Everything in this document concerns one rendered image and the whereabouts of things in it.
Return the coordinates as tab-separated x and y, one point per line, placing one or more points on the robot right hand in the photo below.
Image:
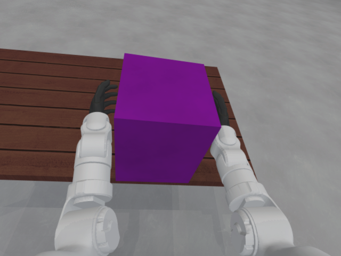
221	109

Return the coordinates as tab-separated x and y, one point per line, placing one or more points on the left robot forearm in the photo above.
91	185

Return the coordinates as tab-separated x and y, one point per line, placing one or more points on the robot left hand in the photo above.
98	103

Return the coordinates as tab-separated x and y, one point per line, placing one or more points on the table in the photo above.
44	98

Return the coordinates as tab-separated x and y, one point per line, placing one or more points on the right robot forearm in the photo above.
241	186

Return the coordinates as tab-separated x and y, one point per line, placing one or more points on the carton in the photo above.
165	119

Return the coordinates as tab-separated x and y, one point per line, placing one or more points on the robot left upper arm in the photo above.
86	232

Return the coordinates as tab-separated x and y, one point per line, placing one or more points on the robot right upper arm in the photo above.
265	231

